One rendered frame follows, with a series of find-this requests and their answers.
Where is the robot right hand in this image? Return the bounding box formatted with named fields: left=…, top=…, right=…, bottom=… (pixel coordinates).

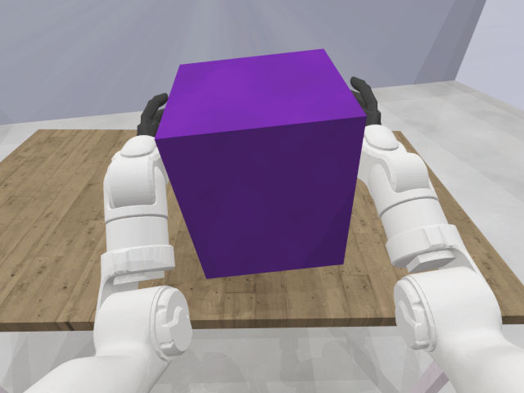
left=350, top=76, right=382, bottom=127

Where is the robot left upper arm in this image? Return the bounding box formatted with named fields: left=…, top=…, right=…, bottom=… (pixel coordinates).
left=24, top=285, right=192, bottom=393

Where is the carton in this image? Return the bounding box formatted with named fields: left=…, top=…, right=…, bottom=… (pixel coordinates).
left=155, top=49, right=367, bottom=279

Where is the robot right forearm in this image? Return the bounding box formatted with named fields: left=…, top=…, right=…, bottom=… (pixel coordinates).
left=357, top=124, right=502, bottom=331

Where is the robot left forearm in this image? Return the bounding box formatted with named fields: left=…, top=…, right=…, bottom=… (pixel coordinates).
left=93, top=135, right=175, bottom=349

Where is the robot left hand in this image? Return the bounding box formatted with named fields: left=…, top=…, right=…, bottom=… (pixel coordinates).
left=137, top=93, right=169, bottom=137

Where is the robot right upper arm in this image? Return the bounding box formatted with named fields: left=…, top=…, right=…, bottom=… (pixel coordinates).
left=394, top=266, right=524, bottom=393

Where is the table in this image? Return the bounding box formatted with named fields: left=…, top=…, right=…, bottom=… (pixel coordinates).
left=0, top=129, right=524, bottom=393

